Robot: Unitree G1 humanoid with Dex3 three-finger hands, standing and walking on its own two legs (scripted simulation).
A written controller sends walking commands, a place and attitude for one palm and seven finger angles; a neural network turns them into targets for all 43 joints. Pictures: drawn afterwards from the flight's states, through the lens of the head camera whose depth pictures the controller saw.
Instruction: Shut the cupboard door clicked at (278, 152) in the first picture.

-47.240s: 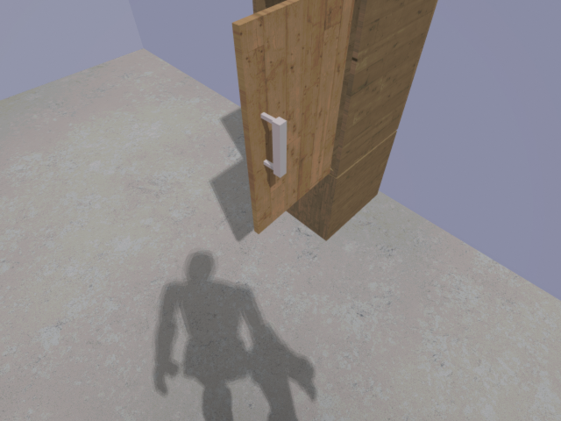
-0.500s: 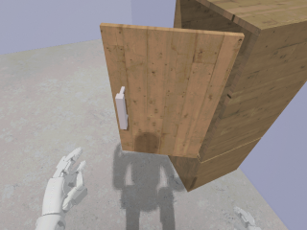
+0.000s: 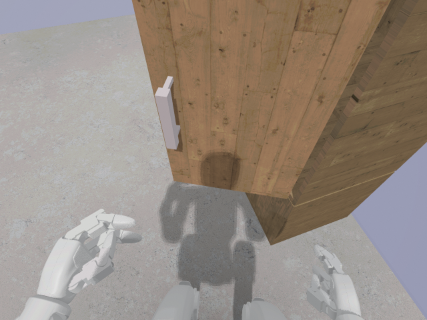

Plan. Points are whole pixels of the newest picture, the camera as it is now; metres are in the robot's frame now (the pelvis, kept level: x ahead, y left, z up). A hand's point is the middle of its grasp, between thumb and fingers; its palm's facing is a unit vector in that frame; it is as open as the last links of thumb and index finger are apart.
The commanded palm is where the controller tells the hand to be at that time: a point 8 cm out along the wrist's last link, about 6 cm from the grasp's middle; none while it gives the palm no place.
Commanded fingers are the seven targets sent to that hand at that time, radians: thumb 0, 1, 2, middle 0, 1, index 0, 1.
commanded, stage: raise the hand and make a fist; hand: left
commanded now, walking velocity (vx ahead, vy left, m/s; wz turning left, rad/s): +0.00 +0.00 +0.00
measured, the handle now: (171, 114) +0.49 +0.14 +0.08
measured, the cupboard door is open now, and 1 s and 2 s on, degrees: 60 60 60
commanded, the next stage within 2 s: bring the fist close to the handle in 1.22 s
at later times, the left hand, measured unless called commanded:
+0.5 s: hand (86, 251) +0.21 +0.21 +0.08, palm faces -0.07 -1.00 -0.03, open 3.1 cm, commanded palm +0.19 +0.27 +0.08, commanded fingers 0.00 0.90 0.90 -1.30 -1.50 -1.30 -1.50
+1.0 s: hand (86, 231) +0.24 +0.22 +0.09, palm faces -0.08 -1.00 -0.04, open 3.1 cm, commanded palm +0.21 +0.27 +0.09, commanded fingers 0.00 0.90 0.90 -1.30 -1.50 -1.30 -1.50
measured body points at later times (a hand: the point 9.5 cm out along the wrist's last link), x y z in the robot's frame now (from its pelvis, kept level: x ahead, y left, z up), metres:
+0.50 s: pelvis +0.01 +0.04 +0.02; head +0.05 +0.05 +0.47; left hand +0.21 +0.27 +0.08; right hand +0.20 -0.19 -0.04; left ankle +0.05 +0.10 -0.63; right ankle +0.01 -0.08 -0.63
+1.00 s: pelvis +0.01 +0.03 +0.03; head +0.06 +0.05 +0.48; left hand +0.23 +0.27 +0.09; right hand +0.19 -0.20 -0.03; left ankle +0.05 +0.10 -0.63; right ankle +0.01 -0.08 -0.63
